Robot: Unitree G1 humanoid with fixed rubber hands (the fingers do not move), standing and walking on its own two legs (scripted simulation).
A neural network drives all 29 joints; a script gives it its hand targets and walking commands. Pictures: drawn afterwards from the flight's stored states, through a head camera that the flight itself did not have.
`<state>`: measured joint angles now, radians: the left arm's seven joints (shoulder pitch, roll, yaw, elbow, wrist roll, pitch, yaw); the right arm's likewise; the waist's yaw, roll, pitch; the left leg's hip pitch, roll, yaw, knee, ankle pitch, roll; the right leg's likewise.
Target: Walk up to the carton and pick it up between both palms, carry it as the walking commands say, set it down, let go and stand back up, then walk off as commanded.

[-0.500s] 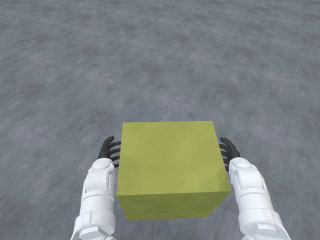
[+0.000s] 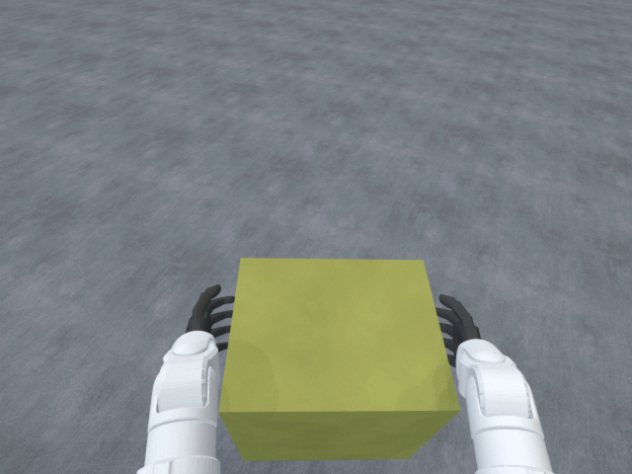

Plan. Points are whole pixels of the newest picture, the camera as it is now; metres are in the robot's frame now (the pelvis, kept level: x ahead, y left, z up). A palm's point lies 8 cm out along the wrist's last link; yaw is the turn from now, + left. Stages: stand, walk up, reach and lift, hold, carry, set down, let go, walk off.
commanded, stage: reach and lift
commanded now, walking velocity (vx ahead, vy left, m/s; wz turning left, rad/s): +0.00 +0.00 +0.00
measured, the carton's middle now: (329, 365) +0.29 +0.01 -0.04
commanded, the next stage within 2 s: hold in 0.90 s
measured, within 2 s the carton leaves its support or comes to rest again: neither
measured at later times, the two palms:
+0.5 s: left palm (202, 343) +0.28 +0.18 +0.04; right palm (467, 353) +0.27 -0.16 +0.04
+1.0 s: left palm (201, 351) +0.27 +0.18 +0.04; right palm (470, 367) +0.25 -0.16 +0.03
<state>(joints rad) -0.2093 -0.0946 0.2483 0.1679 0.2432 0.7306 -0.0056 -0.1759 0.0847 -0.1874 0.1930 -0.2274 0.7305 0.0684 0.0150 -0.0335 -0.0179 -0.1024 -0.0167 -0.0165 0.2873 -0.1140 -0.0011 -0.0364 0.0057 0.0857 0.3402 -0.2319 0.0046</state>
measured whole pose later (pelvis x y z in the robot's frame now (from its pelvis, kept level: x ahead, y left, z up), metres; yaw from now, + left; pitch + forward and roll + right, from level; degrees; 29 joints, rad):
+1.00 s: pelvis -0.01 +0.00 +0.00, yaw +0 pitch -6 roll +0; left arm -0.23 -0.08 0.23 0.19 0.25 0.74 -0.01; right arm -0.17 0.09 -0.19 0.18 -0.23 0.75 0.06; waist -0.01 -0.03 0.02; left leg -0.11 -0.02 -0.02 0.33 -0.12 0.00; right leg -0.04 0.01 0.08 0.37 -0.23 0.01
